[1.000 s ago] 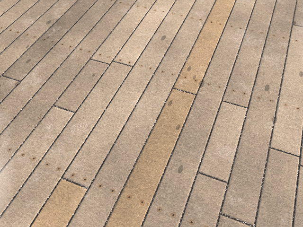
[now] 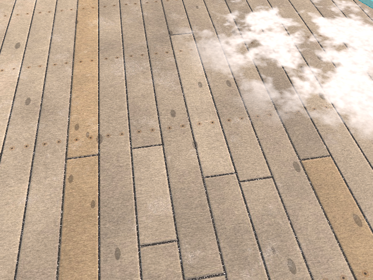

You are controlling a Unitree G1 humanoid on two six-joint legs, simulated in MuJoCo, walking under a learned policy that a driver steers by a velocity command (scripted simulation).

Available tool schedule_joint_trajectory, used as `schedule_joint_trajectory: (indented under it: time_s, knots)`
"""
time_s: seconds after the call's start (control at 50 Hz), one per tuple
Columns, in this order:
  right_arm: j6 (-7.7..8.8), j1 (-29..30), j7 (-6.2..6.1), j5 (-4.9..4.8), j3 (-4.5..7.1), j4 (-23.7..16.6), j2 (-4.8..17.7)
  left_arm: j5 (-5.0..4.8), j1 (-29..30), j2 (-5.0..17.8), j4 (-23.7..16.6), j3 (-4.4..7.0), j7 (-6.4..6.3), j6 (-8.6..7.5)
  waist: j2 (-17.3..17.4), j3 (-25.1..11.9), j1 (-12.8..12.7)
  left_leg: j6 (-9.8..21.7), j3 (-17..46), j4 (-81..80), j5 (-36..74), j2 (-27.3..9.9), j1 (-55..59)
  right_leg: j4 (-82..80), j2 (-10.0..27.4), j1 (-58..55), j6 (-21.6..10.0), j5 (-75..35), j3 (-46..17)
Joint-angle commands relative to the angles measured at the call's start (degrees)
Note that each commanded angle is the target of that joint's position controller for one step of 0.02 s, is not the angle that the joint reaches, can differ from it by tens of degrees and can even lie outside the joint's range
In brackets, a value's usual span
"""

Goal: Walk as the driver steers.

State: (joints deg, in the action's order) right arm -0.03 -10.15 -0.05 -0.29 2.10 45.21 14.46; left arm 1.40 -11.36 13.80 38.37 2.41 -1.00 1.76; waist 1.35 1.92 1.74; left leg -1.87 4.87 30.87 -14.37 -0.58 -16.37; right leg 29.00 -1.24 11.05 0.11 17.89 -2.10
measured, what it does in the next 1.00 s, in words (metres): steps on the spot, turning left: left foot, then right foot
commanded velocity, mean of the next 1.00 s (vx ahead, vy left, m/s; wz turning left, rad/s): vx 0.00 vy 0.00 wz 0.60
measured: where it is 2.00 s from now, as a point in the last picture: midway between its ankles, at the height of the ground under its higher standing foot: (175, 277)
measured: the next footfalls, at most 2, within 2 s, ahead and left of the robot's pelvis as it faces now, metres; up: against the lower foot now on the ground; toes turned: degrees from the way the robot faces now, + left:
left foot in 0.28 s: +0.04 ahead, +0.14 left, +0.00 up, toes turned +16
right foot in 0.84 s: +0.18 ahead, -0.01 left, +0.00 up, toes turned +42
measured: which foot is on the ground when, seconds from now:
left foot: down 0.00-0.00, up 0.02-0.26, down 0.28-0.86, up 0.88-1.00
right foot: down 0.00-0.28, up 0.30-0.82, down 0.84-1.00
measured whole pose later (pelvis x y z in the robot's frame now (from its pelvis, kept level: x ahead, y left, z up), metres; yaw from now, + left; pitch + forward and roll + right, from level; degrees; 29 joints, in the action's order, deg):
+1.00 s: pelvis +0.07 +0.05 +0.00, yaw +39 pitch +1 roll +0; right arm -3.1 -8.5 -1.5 -0.5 3.3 36.0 18.4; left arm 0.3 -8.9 14.9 40.2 2.9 -0.7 -1.6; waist 2.1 2.7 -1.1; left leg -4.9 10.3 55.1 -31.5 6.6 -21.8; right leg 27.1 -1.3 14.6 -0.1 13.3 -3.3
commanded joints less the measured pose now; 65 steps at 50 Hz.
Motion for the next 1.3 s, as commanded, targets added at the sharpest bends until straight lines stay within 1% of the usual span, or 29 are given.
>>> schedule_joint_trajectory:
  time_s: [0.02,0.08,0.16,0.22,0.26,0.28,0.3,0.32,0.34,0.38,0.44,0.56,0.74,0.82,0.84,0.86,0.88,0.9,0.92,0.98,1.06,1.08,1.14,1.16,1.2,1.22,1.24,1.28,1.3]
  knots:
    - [0.06,4.4,-0.37,-1.27,2.92,-5.7,9.4,-0.34,-1.8,12.6,-3.3,4.24,-1.4,-1.07,-12.1,0.0,-2.7,1.0,-2.2,7.7,-0.4,1.0,-9.4,-8.5,13.6,-2.3,-7.4,-13.5,-10.1]
    - [-1.08,4.1,0.08,-1.43,3.78,-7.1,8.5,-0.06,-0.4,10.3,-4.7,3.74,-2.62,-1.35,-12.0,-0.7,-3.4,-0.2,-2.6,29.4,-20.0,-2.1,-18.0,-9.0,23.4,-4.2,-14.3,-29.9,-14.1]
    - [-2.89,2.5,1.08,-1.35,3.15,-8.1,6.1,-1.26,5.7,11.1,-5.2,4.62,-2.18,-1.57,-8.1,-1.6,-1.8,-1.5,-5.5,23.1,-11.7,-4.8,-14.0,-7.4,18.9,-3.0,-11.0,-30.4,-2.5]
    - [-3.25,1.3,2.36,-1.74,3.87,-9.8,7.6,-2.07,5.1,11.9,-4.7,5.24,-1.51,-1.26,-9.1,-4.8,-2.1,-0.1,-9.8,13.4,-6.9,-2.4,-7.5,-3.3,18.6,-4.4,-9.3,-30.8,1.9]
    - [-3.62,-3.9,2.14,-1.61,5.07,-9.1,8.8,-3.29,4.7,11.0,-4.1,5.18,-0.86,-1.65,-6.6,-6.8,0.5,2.6,-11.6,2.3,1.6,1.1,2.4,6.0,16.9,-1.1,-5.5,-27.0,6.6]
    - [-3.42,-7.6,1.09,-1.24,6.79,-9.0,13.1,-2.67,1.6,9.3,-3.4,4.82,-0.35,-2.14,2.2,-7.6,1.6,6.3,-3.1,-4.3,16.9,-0.5,12.4,18.9,12.2,7.8,-0.9,-16.1,10.3]
    - [-2.49,-8.1,0.14,-0.53,8.4,-11.1,22.3,0.76,4.0,4.5,-7.3,3.06,-0.2,-2.33,20.4,-7.9,-0.4,17.5,25.9,-6.4,41.2,-16.7,21.6,38.0,1.5,28.1,5.0,22.4,8.8]
    - [-0.6,-9.6,1.19,1.95,7.38,-12.2,20.2,0.04,8.1,7.1,-8.3,3.36,-0.64,-2.67,13.2,-15.8,3.5,25.3,34.2,-10.6,33.5,-21.9,20.6,46.1,-0.7,30.7,4.4,24.7,-3.3]
    - [0.64,-7.0,1.33,1.77,6.71,-12.3,18.3,-1.37,10.1,9.2,-8.3,3.79,-0.93,-2.79,7.5,-11.7,2.5,23.4,29.4,-11.5,26.5,-19.7,18.3,47.4,0.5,32.0,3.0,20.1,-4.8]
    - [0.52,-1.8,-0.01,-1.07,5.66,-12.6,14.7,-0.7,9.8,10.1,-6.8,4.32,-1.84,-2.76,1.9,-6.8,-0.3,17.0,22.0,-11.1,18.2,-13.9,13.7,41.1,2.7,31.8,2.1,10.1,-5.4]
    - [-0.73,0.9,-1.75,-0.6,5.21,-14.1,14.2,-0.73,7.7,9.0,-5.8,4.24,-1.24,-2.66,4.2,-7.2,-2.5,15.4,18.2,-11.5,20.7,-9.7,9.1,36.5,0.5,26.0,3.5,2.8,-5.0]
    - [-1.82,-0.3,-2.87,-1.15,5.61,-14.7,14.7,-1.22,9.5,7.6,-4.7,3.71,-1.09,-2.78,4.5,-7.0,-1.4,13.4,22.0,-10.3,13.5,-6.7,9.9,23.7,-2.6,25.7,5.5,-1.3,-6.6]
    - [-2.79,1.2,-1.79,0.29,3.96,-15.5,12.7,-1.38,9.6,8.9,-3.8,3.45,0.37,-4.22,7.5,-7.6,1.1,13.9,25.5,-4.7,24.5,-6.9,8.5,13.6,-0.5,15.9,4.2,1.1,-4.5]
    - [-2.79,3.8,-1.34,-0.64,3.12,-15.6,11.5,-1.53,5.7,8.8,-2.7,3.56,1.26,-5.01,6.5,-6.8,-1.8,12.2,26.4,-2.8,25.8,-4.5,7.6,-2.4,-0.2,5.5,2.0,-6.5,-2.8]
    - [-2.52,3.1,-1.36,-0.64,2.78,-15.2,10.6,-0.97,5.1,9.1,-2.6,3.54,1.22,-5.18,4.7,-6.5,-2.3,9.9,25.4,-2.3,19.5,-2.8,5.4,-8.1,2.0,0.2,0.9,-16.3,-4.7]
    - [-1.97,0.0,-1.16,0.66,2.12,-14.8,8.6,-0.03,5.5,11.8,-3.6,3.69,0.88,-5.08,-3.5,-8.2,-0.2,6.5,20.3,3.5,5.0,1.4,2.1,-8.6,10.0,-5.4,-2.1,-28.7,-12.5]
    - [-1.5,-4.1,-1.11,0.44,2.4,-14.1,9.1,0.69,6.6,13.9,-3.3,3.85,0.63,-4.53,-14.0,-6.4,2.8,2.5,11.9,11.2,-16.6,8.8,-4.2,-7.2,17.6,-6.8,-10.8,-42.2,-19.9]
    - [-1.34,-1.2,-1.49,0.67,3.25,-14.2,12.3,0.43,3.5,10.7,-2.6,3.18,0.67,-4.6,-13.9,-6.8,-0.8,-0.8,8.6,18.5,-24.0,7.8,-7.4,-9.1,21.8,-5.5,-17.1,-39.5,-25.8]
    - [-1.49,0.8,-1.77,0.07,4.15,-14.1,14.2,-0.25,2.8,10.5,-2.1,3.07,0.53,-4.58,-10.6,-6.1,-1.9,-2.4,7.6,25.5,-22.8,6.2,-9.2,-8.7,21.1,-5.7,-17.0,-35.5,-24.2]
    - [-2.78,0.4,-1.82,-0.3,3.44,-12.3,9.8,-1.59,4.6,9.7,-1.7,2.43,-0.23,-3.89,-7.8,-5.1,-1.4,-4.6,6.4,29.6,-17.8,4.2,-10.1,-7.8,15.7,-4.5,-12.4,-28.3,-16.5]
    - [-2.27,2.3,-1.35,0.01,1.22,-11.7,3.6,-1.19,4.3,8.2,-0.8,1.81,0.09,-2.4,-11.6,-5.7,-2.7,-4.7,-0.6,9.4,-13.9,1.3,-1.5,-7.1,10.1,-3.3,-10.6,-29.9,-10.6]
    - [-2.07,2.5,-1.44,-0.02,1.56,-11.5,4.1,-1.65,3.1,9.3,-0.4,2.13,0.29,-2.0,-12.5,-5.5,-3.1,-4.6,-1.6,4.4,-11.1,2.1,0.0,-6.6,9.8,-3.8,-10.8,-29.8,-12.1]
    - [-1.49,-1.4,-1.94,-0.18,3.31,-9.7,8.2,-3.52,3.3,14.1,-1.4,3.71,0.33,-1.43,-11.5,-5.3,-1.4,-1.6,-3.0,-9.3,1.7,4.4,6.2,-5.3,9.6,-2.0,-9.8,-27.6,-17.3]
    - [-1.31,-2.7,-2.26,0.15,3.89,-9.9,10.2,-3.56,3.7,13.7,-1.8,3.61,0.3,-1.79,-9.0,-6.5,-0.9,0.2,-0.9,-8.6,5.7,1.4,11.2,-4.3,9.1,2.4,-7.9,-23.5,-17.7]
    - [-1.86,-5.2,-2.69,1.45,5.51,-8.7,14.5,-3.37,5.3,9.2,-3.7,2.53,0.62,-2.73,8.5,-6.3,-0.8,8.3,7.7,-7.8,15.4,-9.5,14.8,6.8,-0.1,14.9,-1.5,-4.7,-5.3]
    - [-1.79,-4.1,-2.72,2.08,5.13,-9.6,13.0,-3.3,5.0,9.5,-3.7,2.66,0.78,-2.7,12.5,-5.4,0.1,13.6,13.9,-10.8,20.2,-16.9,14.8,15.3,-1.7,19.1,0.6,8.6,-1.2]
    - [-1.36,-3.2,-3.02,2.59,4.4,-10.6,10.9,-3.26,4.9,11.0,-3.5,3.55,0.85,-2.37,11.6,-4.8,0.8,17.1,16.2,-11.7,27.0,-21.3,14.6,27.9,-0.2,22.8,1.8,18.0,-0.8]
    - [0.23,-3.5,-3.12,0.61,4.08,-10.4,9.8,-3.72,3.7,10.2,-3.4,3.74,1.28,-1.11,6.4,-3.9,0.3,14.5,13.3,-16.4,-2.2,-19.9,17.0,34.7,5.3,29.5,1.9,11.2,-2.2]
    - [1.12,-3.8,-3.09,-0.52,4.24,-9.9,10.3,-3.67,5.6,9.2,-4.1,3.28,1.6,-0.87,7.4,-1.3,1.3,13.0,12.8,-19.4,-13.2,-18.6,17.7,34.1,6.2,33.3,1.9,7.4,-1.5]
Keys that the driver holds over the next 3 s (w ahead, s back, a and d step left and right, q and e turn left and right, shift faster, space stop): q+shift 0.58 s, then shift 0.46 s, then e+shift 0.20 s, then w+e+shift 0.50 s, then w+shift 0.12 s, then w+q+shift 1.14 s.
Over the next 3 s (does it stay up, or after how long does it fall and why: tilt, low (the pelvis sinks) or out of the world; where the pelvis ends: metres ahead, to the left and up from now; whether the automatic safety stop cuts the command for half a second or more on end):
stays up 1.37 0.25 -0.04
